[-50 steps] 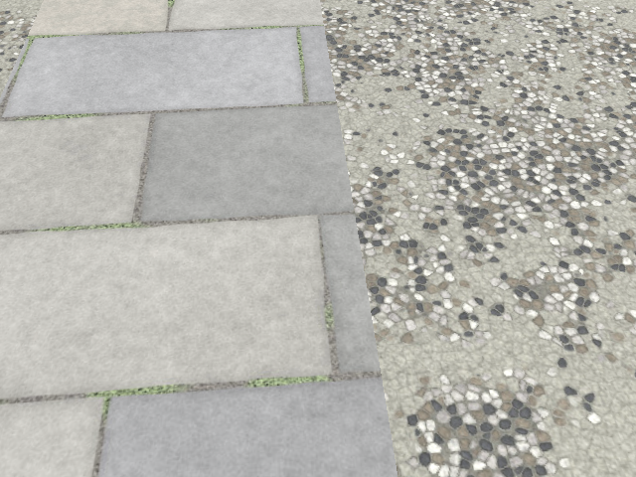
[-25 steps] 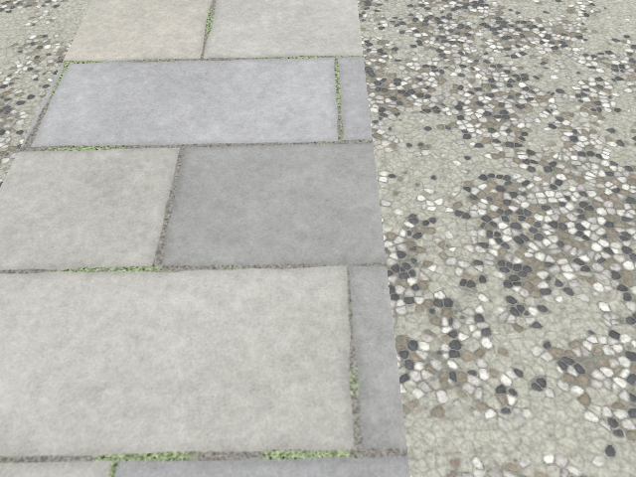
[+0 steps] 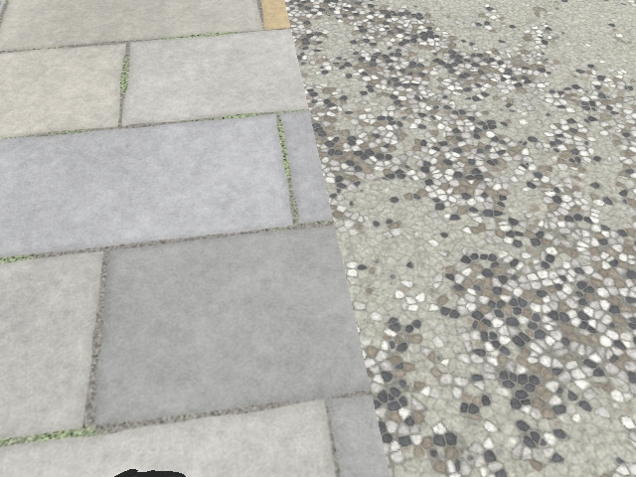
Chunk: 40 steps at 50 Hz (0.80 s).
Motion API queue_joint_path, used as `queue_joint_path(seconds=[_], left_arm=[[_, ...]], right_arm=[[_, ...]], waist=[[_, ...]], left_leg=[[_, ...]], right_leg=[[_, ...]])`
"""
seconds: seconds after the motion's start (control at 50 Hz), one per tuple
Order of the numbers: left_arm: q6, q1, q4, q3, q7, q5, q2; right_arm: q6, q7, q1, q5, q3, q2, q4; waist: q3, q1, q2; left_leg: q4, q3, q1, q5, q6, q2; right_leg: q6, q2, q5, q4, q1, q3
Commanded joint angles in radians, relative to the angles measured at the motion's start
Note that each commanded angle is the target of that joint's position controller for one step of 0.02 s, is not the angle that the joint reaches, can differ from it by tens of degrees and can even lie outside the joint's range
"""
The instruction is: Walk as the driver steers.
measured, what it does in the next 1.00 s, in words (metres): walks ahead: right foot, then left foot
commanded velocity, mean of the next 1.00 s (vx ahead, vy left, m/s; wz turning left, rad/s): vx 1.00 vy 0.00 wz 0.00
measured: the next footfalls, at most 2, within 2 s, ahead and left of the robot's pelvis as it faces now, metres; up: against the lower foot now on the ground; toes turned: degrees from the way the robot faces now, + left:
right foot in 0.14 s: +0.36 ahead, -0.08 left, +0.00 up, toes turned -3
left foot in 0.60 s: +0.81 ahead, +0.09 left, +0.00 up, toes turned +4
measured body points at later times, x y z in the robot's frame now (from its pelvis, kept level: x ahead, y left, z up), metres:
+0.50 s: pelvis +0.49 -0.01 +0.00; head +0.52 +0.00 +0.44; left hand +0.37 +0.23 -0.14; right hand +0.73 -0.21 -0.08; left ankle +0.73 +0.13 -0.68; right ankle +0.32 -0.08 -0.73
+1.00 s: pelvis +0.98 +0.03 -0.01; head +1.02 +0.03 +0.44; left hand +1.24 +0.22 -0.09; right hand +0.87 -0.21 -0.14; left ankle +0.78 +0.09 -0.73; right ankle +1.22 -0.09 -0.69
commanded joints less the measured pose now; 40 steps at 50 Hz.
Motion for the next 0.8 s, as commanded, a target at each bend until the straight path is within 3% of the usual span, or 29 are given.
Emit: queue_joint_path(seconds=[0.02,0.06,0.08,0.1,0.12,0.14,0.16,0.18,0.2,0.22,0.24,0.26,0.28,0.32,0.36,0.4,0.46,0.5,0.54,0.56,0.58,0.6,0.62,0.64,0.66,0.68,0.7,0.74,0.8], left_arm=[[-0.01,-0.135,-0.078,-0.008,-0.002,-0.012,0.035],[-0.013,-0.122,-0.083,0.0,0.01,-0.009,0.066],[-0.012,-0.076,-0.075,0.009,0.018,-0.008,0.089],[-0.012,0.042,-0.047,0.022,0.029,-0.01,0.122],[-0.012,0.234,0.01,0.041,0.044,-0.012,0.16],[-0.008,0.428,0.067,0.063,0.062,0.002,0.203],[-0.005,0.531,0.083,0.089,0.077,0.032,0.287],[-0.005,0.49,0.088,0.096,0.055,0.031,0.284],[-0.01,0.393,0.089,0.089,0.042,0.013,0.213],[-0.02,0.342,0.097,0.075,0.037,0.006,0.149],[-0.028,0.311,0.108,0.064,0.036,0.014,0.102],[-0.034,0.307,0.122,0.051,0.041,0.012,0.072],[-0.041,0.313,0.14,0.043,0.046,0.005,0.059],[-0.059,0.346,0.165,0.042,0.048,-0.017,0.075],[-0.07,0.372,0.165,0.044,0.042,-0.021,0.102],[-0.078,0.393,0.165,0.04,0.034,-0.03,0.098],[-0.091,0.455,0.182,0.045,0.04,-0.045,0.153],[-0.084,0.486,0.195,0.044,0.046,-0.037,0.177],[-0.067,0.496,0.2,0.048,0.061,-0.017,0.219],[-0.051,0.488,0.204,0.053,0.072,-0.001,0.241],[-0.033,0.455,0.201,0.06,0.084,0.01,0.26],[-0.026,0.421,0.188,0.058,0.087,0.016,0.242],[-0.031,0.552,0.147,0.02,0.063,-0.014,0.05],[-0.051,0.566,0.144,0.022,0.057,-0.054,0.091],[-0.053,0.399,0.1,0.031,0.067,-0.049,0.138],[-0.057,0.313,0.078,0.029,0.064,-0.038,0.141],[-0.051,0.29,0.073,0.023,0.057,-0.026,0.116],[-0.017,0.312,0.066,0.011,0.033,0.006,0.067],[0.006,0.181,0.003,-0.001,0.011,0.018,0.056]], right_arm=[[-0.026,-0.013,-0.005,0.007,-0.01,-0.133,-0.053],[-0.017,-0.022,0.003,-0.006,-0.012,-0.177,-0.048],[-0.008,-0.032,0.005,-0.018,-0.016,-0.201,-0.043],[0.007,-0.044,-0.003,-0.033,-0.022,-0.225,-0.037],[0.023,-0.053,-0.032,-0.045,-0.03,-0.247,-0.04],[0.03,-0.053,-0.083,-0.046,-0.032,-0.242,-0.054],[0.022,-0.035,-0.061,-0.029,-0.007,-0.114,-0.095],[0.001,-0.014,0.028,0.03,0.002,-0.066,-0.118],[-0.003,-0.026,-0.116,0.02,-0.009,-0.14,-0.148],[-0.007,-0.024,-0.207,0.013,-0.009,-0.142,-0.173],[-0.002,-0.018,-0.237,0.0,-0.004,-0.118,-0.179],[0.013,-0.008,-0.238,-0.023,0.001,-0.093,-0.188],[0.03,0.007,-0.215,-0.038,0.009,-0.064,-0.19],[0.05,0.023,-0.284,-0.05,0.016,-0.051,-0.224],[0.052,0.031,-0.422,-0.051,0.022,-0.072,-0.283],[0.045,0.038,-0.528,-0.044,0.031,-0.074,-0.322],[0.037,0.047,-0.629,-0.023,0.043,-0.073,-0.353],[0.037,0.037,-0.648,-0.023,0.036,-0.107,-0.36],[0.037,0.022,-0.584,-0.033,0.019,-0.15,-0.347],[0.038,0.011,-0.46,-0.031,0.004,-0.183,-0.315],[0.041,-0.006,-0.254,-0.03,-0.016,-0.218,-0.25],[0.047,-0.025,-0.056,-0.041,-0.04,-0.268,-0.194],[0.044,-0.035,-0.012,-0.078,-0.07,-0.373,-0.188],[0.049,-0.012,-0.021,-0.056,-0.073,-0.33,-0.183],[0.043,-0.006,-0.139,-0.046,-0.066,-0.274,-0.179],[0.033,0.0,-0.193,-0.039,-0.052,-0.203,-0.176],[0.026,0.002,-0.215,-0.044,-0.042,-0.162,-0.162],[0.016,-0.006,-0.211,-0.032,-0.019,-0.102,-0.128],[-0.006,-0.005,-0.169,-0.008,-0.021,-0.125,-0.101]], waist=[[0.167,0.024,0.026],[0.102,0.046,0.079],[0.047,0.077,0.115],[-0.024,0.14,0.145],[-0.122,0.228,0.16],[-0.204,0.32,0.144],[-0.306,0.285,-0.044],[-0.411,0.184,-0.255],[-0.245,0.177,-0.098],[-0.122,0.159,-0.001],[-0.05,0.116,0.075],[-0.01,0.072,0.075],[0.008,0.037,0.034],[0.081,0.021,0.01],[0.136,0.04,0.011],[0.158,0.061,0.024],[0.162,0.092,0.003],[0.137,0.098,-0.017],[0.038,0.052,-0.076],[-0.038,-0.013,-0.108],[-0.138,-0.112,-0.115],[-0.223,-0.199,-0.101],[-0.364,-0.07,0.207],[-0.476,-0.067,0.238],[-0.247,-0.04,0.131],[-0.133,-0.023,0.028],[-0.065,0.016,-0.009],[-0.008,0.091,0.027],[0.1,0.101,0.05]], left_leg=[[-0.171,-0.065,-0.192,0.672,0.056,0.246],[-0.051,-0.042,-0.018,1.065,0.037,0.272],[0.054,-0.04,0.049,1.256,0.028,0.29],[0.223,-0.04,0.076,1.361,0.024,0.307],[0.457,-0.034,0.052,1.354,0.028,0.316],[0.743,-0.02,-0.107,1.156,0.034,0.286],[1.147,-0.02,-0.444,0.496,0.034,0.167],[1.41,-0.151,-0.768,-0.148,0.02,0.018],[1.384,-0.183,-0.878,-0.035,0.053,0.111],[1.319,-0.169,-0.876,0.041,0.055,0.147],[1.255,-0.172,-0.834,0.057,0.052,0.182],[1.213,-0.177,-0.79,0.061,0.043,0.203],[1.172,-0.173,-0.757,0.057,0.025,0.223],[1.104,-0.143,-0.816,0.07,-0.007,0.259],[0.957,-0.082,-0.865,0.182,-0.026,0.273],[0.732,-0.024,-0.791,0.346,-0.03,0.253],[0.495,0.032,-0.628,0.53,0.001,0.2],[0.417,0.056,-0.635,0.511,0.025,0.158],[0.403,0.074,-0.561,0.363,0.048,0.081],[0.408,0.057,-0.441,0.284,0.063,0.052],[0.398,0.042,-0.247,0.22,0.078,0.041],[0.427,-0.036,-0.016,0.112,0.101,0.125],[0.427,-0.484,0.316,-0.076,0.199,0.448],[0.183,-0.924,0.393,-0.273,0.255,0.525],[0.132,-0.757,0.232,-0.239,0.206,0.459],[0.115,-0.602,0.055,-0.116,0.181,0.427],[0.092,-0.497,-0.08,-0.036,0.155,0.383],[0.029,-0.372,-0.27,-0.03,0.117,0.32],[-0.063,-0.255,-0.352,0.078,0.114,0.274]], right_leg=[[-0.026,0.075,0.094,-0.179,0.21,-0.084],[-0.051,0.144,0.006,-0.23,0.26,-0.108],[-0.062,0.185,-0.077,-0.233,0.311,-0.113],[-0.077,0.211,-0.15,-0.236,0.424,-0.095],[-0.096,0.219,-0.213,-0.251,0.605,-0.073],[-0.123,0.153,-0.276,-0.263,0.846,-0.015],[-0.179,-0.107,-0.568,-0.231,1.12,0.31],[-0.293,-0.278,-0.725,-0.441,1.283,0.877],[-0.241,-0.21,-0.717,-0.508,1.167,0.771],[-0.218,-0.184,-0.599,-0.534,0.998,0.616],[-0.188,-0.146,-0.512,-0.563,0.855,0.516],[-0.156,-0.101,-0.472,-0.585,0.742,0.434],[-0.146,-0.081,-0.48,-0.616,0.664,0.386],[-0.14,-0.053,-0.431,-0.676,0.594,0.31],[-0.134,-0.009,-0.288,-0.731,0.553,0.213],[-0.109,0.053,-0.091,-0.745,0.517,0.113],[-0.089,0.014,0.122,-0.832,0.577,0.078],[-0.074,-0.007,0.386,-0.78,0.771,0.046],[-0.054,-0.041,0.759,-0.601,0.929,0.031],[-0.046,-0.056,0.861,-0.429,0.953,0.029],[-0.039,-0.057,0.848,-0.182,0.916,0.018],[-0.038,-0.02,0.636,0.122,0.749,0.014],[-0.015,0.123,-0.245,0.576,0.359,0.028],[-0.026,0.215,-0.584,0.754,0.153,0.159],[-0.044,0.126,-0.454,0.736,0.046,0.159],[-0.045,0.088,-0.374,0.657,0.062,0.148],[-0.043,0.059,-0.36,0.602,0.104,0.155],[-0.019,0.021,-0.359,0.52,0.191,0.155],[0.017,-0.021,-0.293,0.387,0.094,0.094]])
